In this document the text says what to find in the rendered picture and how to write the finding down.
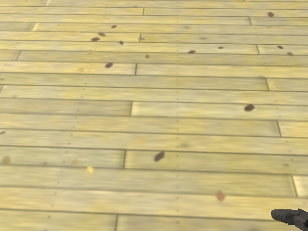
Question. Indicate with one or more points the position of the robot right hand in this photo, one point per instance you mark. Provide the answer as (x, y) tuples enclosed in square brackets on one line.
[(298, 218)]

